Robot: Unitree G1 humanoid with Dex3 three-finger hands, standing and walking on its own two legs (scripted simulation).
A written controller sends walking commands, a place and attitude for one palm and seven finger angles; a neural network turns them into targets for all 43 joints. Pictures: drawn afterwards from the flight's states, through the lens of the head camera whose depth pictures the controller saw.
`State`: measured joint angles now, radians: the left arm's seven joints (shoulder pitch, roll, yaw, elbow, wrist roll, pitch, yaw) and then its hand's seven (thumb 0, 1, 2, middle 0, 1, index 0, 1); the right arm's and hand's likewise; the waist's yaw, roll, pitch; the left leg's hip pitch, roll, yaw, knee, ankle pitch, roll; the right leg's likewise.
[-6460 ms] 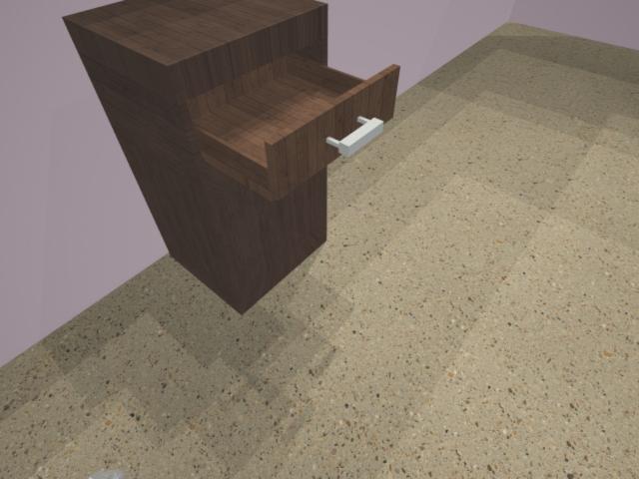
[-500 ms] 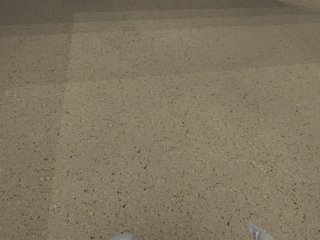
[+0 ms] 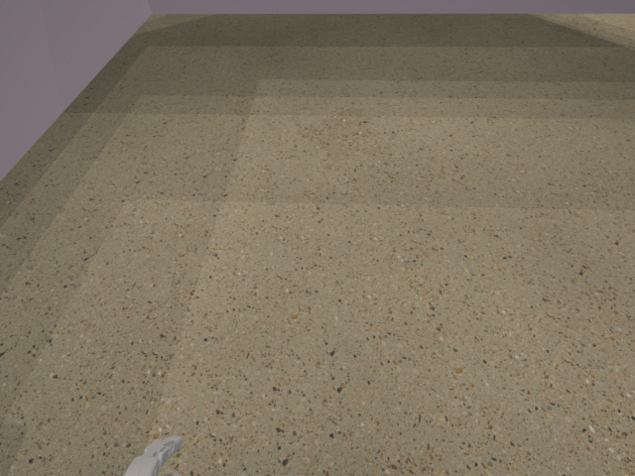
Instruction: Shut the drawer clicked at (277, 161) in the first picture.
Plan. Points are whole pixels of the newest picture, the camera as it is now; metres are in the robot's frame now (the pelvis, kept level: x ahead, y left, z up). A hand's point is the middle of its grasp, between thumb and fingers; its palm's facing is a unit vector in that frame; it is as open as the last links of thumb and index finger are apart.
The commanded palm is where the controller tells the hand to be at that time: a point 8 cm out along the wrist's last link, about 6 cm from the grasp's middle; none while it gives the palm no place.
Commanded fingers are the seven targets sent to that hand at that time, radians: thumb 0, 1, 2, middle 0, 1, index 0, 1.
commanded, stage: walk to a spot facing it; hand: left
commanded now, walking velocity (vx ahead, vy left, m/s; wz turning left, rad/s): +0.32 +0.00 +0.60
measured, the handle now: out of the picture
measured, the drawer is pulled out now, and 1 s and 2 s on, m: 0.25 0.25 0.25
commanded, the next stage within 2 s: turn to face it in 1.08 s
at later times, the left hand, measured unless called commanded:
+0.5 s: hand out of the picture +0.09 +0.28 -0.18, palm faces +0.35 -0.91 -0.21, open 7.4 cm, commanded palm none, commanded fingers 0.00 0.90 0.90 -0.20 -0.30 -0.20 -0.30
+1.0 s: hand (156, 282) +0.49 +0.34 -0.16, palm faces +0.26 -0.95 -0.16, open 7.4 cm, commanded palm none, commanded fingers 0.00 0.90 0.90 -0.20 -0.30 -0.20 -0.30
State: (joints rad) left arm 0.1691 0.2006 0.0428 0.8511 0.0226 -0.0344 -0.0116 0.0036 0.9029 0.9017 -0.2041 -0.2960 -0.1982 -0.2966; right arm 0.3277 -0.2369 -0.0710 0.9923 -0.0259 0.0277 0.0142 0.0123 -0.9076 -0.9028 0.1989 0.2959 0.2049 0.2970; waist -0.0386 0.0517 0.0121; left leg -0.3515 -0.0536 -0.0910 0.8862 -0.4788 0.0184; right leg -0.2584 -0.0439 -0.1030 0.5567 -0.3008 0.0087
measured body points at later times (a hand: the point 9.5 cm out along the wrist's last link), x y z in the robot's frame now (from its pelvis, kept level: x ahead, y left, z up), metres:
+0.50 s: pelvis +0.18 +0.10 -0.01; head +0.21 +0.13 +0.44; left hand +0.07 +0.33 -0.17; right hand +0.38 -0.10 -0.13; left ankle +0.22 +0.16 -0.73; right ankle +0.14 -0.08 -0.62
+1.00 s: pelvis +0.41 +0.14 -0.01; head +0.44 +0.15 +0.44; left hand +0.48 +0.39 -0.14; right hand +0.33 -0.09 -0.15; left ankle +0.22 +0.16 -0.73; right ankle +0.55 +0.08 -0.73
